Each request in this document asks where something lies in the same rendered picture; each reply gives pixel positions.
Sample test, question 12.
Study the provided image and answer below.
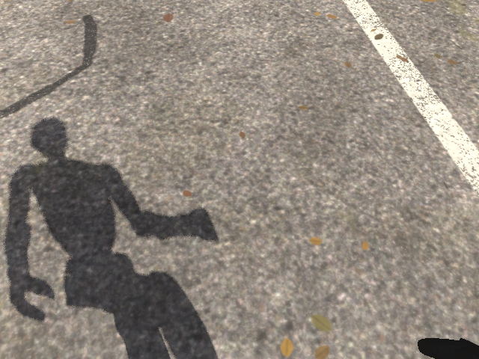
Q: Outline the right robot hand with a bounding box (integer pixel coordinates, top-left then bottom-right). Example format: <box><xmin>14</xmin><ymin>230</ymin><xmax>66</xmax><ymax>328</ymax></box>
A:
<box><xmin>418</xmin><ymin>338</ymin><xmax>479</xmax><ymax>359</ymax></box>

